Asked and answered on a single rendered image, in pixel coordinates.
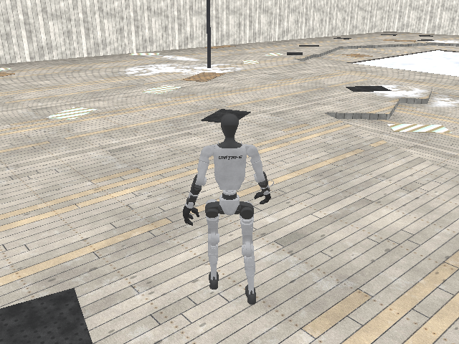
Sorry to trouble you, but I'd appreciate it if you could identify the robot right upper arm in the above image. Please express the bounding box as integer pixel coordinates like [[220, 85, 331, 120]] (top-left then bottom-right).
[[245, 144, 265, 183]]

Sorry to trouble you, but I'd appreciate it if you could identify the left robot forearm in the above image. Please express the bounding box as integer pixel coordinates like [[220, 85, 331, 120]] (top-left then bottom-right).
[[185, 175, 202, 209]]

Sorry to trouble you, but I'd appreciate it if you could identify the right robot forearm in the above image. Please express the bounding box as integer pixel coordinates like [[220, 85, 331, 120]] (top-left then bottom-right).
[[258, 171, 270, 195]]

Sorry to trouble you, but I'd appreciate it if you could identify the robot left upper arm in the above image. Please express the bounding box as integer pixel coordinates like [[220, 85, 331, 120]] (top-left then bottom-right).
[[195, 145, 215, 186]]

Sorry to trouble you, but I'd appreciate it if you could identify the left robot hand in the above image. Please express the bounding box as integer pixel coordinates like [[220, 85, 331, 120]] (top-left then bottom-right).
[[183, 206, 199, 226]]

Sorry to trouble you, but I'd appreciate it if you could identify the left robot shin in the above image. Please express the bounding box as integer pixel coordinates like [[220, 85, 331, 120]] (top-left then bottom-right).
[[208, 234, 218, 280]]

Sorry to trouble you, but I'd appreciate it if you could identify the right robot hand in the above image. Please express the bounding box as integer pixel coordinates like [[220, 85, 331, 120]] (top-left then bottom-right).
[[254, 192, 271, 204]]

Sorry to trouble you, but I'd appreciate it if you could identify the robot right foot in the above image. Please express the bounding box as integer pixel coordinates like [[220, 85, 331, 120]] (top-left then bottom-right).
[[245, 285, 256, 305]]

